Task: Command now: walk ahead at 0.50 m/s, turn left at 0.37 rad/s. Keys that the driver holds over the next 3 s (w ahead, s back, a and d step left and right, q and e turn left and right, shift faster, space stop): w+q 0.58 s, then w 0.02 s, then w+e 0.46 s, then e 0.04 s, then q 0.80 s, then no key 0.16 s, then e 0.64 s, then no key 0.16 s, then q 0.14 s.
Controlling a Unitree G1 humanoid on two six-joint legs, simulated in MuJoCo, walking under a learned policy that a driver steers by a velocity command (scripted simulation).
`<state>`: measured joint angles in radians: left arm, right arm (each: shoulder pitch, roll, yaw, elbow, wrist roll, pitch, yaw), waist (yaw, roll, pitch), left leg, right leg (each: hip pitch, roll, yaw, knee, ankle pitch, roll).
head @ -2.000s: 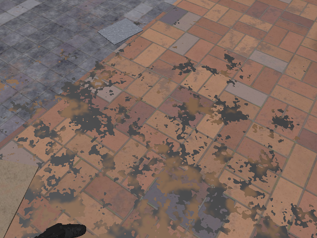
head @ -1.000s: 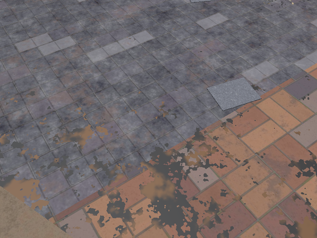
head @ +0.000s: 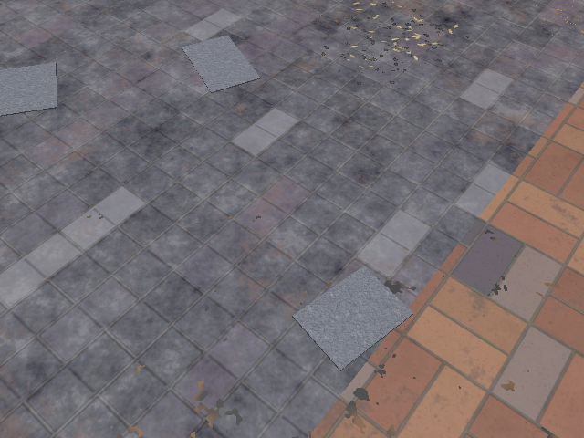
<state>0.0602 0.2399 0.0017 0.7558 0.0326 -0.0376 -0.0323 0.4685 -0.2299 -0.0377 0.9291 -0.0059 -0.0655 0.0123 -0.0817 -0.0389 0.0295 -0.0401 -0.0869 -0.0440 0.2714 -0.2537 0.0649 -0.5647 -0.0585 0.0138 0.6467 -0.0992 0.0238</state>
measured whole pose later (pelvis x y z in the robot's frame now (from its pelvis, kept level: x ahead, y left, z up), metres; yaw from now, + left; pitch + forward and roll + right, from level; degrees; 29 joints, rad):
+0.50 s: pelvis +0.24 -0.01 +0.00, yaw +17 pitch +1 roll -1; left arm 0.41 0.24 0.05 0.90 0.02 -0.09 0.01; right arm 0.08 -0.26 -0.05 0.75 -0.04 0.01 0.08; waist 0.06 0.04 0.04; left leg -0.64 0.07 0.05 0.76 -0.06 0.05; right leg 0.04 0.00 -0.24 0.24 -0.30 -0.01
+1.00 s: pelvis +0.48 +0.12 +0.00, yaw +17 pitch +0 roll +1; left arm 0.21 0.24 0.05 0.88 0.02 0.00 -0.04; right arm 0.38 -0.22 -0.04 0.93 -0.02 -0.09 -0.01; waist -0.02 -0.04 0.04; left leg 0.06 -0.08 0.18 0.19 -0.26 0.09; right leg -0.66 -0.08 0.01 0.85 -0.02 -0.03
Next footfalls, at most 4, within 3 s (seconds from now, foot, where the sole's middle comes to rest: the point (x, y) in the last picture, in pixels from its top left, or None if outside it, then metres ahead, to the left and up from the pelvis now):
0.10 right None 0.21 -0.12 -0.78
0.62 left None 0.42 0.16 -0.78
1.18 right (234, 329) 0.75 0.10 -0.78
1.70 left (159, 354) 0.69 0.28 -0.78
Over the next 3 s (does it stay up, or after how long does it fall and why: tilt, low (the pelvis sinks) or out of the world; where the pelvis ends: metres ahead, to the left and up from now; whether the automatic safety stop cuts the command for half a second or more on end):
stays up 0.67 0.12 0.00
